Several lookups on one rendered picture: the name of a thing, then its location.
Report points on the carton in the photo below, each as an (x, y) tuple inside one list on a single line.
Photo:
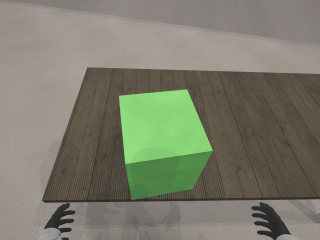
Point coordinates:
[(165, 144)]

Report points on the left robot forearm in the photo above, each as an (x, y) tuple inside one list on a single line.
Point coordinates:
[(49, 234)]

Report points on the table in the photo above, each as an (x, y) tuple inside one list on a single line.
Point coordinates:
[(263, 128)]

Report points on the left robot hand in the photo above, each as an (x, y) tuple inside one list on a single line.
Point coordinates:
[(56, 220)]

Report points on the right robot hand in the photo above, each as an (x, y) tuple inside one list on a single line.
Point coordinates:
[(275, 224)]

